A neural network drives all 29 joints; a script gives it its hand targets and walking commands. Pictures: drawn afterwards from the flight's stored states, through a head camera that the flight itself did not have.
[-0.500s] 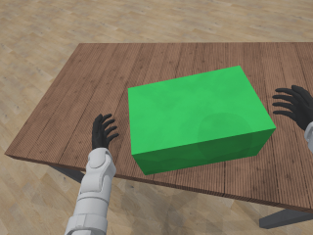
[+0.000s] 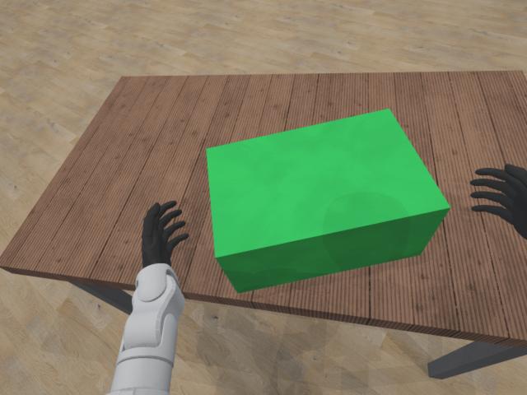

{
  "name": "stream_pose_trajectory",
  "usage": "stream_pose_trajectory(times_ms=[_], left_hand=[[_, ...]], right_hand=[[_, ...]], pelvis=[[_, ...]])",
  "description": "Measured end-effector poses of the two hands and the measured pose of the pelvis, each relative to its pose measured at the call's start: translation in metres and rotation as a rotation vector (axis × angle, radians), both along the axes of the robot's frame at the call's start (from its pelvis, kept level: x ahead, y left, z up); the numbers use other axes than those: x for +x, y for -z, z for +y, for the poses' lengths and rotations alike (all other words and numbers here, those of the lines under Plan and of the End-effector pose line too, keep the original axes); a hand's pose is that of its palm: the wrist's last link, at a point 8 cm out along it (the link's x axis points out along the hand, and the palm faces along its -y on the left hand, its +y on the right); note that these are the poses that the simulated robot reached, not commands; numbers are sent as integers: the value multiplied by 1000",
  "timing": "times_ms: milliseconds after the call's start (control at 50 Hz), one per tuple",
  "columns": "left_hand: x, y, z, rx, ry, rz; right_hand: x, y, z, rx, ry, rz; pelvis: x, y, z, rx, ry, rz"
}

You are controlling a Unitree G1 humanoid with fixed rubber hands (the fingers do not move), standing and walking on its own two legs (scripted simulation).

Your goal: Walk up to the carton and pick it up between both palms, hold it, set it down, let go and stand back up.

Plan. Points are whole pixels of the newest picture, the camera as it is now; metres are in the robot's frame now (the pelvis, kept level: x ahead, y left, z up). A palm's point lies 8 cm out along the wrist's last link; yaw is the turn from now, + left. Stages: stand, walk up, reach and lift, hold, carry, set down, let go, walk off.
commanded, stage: set down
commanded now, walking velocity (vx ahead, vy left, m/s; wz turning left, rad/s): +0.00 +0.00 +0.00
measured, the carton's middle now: (312, 201) +0.44 +0.02 +0.01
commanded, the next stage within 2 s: none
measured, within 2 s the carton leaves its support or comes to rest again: neither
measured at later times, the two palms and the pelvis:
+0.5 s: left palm (158, 272) +0.28 +0.23 +0.05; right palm out of the picture +0.36 -0.31 +0.03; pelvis -0.01 +0.00 +0.00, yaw +0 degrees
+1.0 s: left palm (163, 293) +0.25 +0.21 +0.05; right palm out of the picture +0.31 -0.31 +0.03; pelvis -0.01 +0.00 +0.00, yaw +0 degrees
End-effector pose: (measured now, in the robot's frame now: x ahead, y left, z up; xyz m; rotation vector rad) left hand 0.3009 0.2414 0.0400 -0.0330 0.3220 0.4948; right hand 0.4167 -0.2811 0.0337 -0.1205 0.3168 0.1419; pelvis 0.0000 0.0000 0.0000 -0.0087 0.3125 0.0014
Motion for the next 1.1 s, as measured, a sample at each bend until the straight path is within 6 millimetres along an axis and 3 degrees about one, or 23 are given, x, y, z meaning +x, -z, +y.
stream_pose_trajectory(times_ms=[240, 420, 780, 1100], left_hand=[[-15, 5, -7, -16, 20, 27], [-19, -5, -14, -8, 45, -6], [-46, -9, -20, 14, 66, 2], [-60, -12, -28, 16, 71, 8]], right_hand=[[-36, 8, -23, -28, 5, 40], [-51, 2, -19, -25, -50, 11], [-101, 17, -35, -40, -60, 98], [-119, 11, -30, -40, -101, 93]], pelvis=[[-5, 1, 0, 0, 0, -11], [-8, 1, 0, 1, 1, -19], [-10, 1, -1, 1, 1, -36], [-9, 0, -1, 2, 0, -73]])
